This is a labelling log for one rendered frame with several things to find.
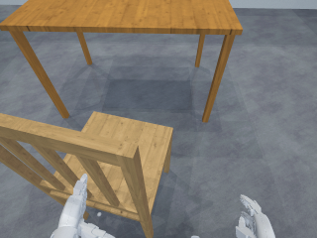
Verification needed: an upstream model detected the robot right hand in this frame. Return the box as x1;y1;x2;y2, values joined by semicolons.
236;194;275;238

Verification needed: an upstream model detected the robot left hand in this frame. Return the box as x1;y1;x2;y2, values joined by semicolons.
57;174;115;238

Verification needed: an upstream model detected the robot left forearm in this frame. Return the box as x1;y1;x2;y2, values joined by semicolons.
51;226;79;238

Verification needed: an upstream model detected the table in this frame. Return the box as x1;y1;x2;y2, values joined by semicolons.
0;0;243;123

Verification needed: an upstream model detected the chair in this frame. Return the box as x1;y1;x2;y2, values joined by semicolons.
0;111;173;238

